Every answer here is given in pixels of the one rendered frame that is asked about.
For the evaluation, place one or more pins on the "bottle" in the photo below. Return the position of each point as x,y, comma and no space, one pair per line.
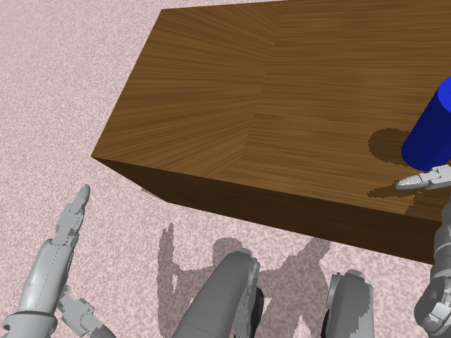
429,143

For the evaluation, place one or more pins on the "right robot arm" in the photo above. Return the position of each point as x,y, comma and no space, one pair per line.
433,309

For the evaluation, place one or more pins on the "left robot arm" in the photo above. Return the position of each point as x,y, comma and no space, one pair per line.
29,324

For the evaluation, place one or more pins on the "left robot hand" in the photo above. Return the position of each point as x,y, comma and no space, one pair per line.
45,288

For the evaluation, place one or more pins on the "left robot foot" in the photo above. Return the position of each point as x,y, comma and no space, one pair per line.
256,313

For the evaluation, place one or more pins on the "right robot hand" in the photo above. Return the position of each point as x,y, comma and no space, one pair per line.
436,177

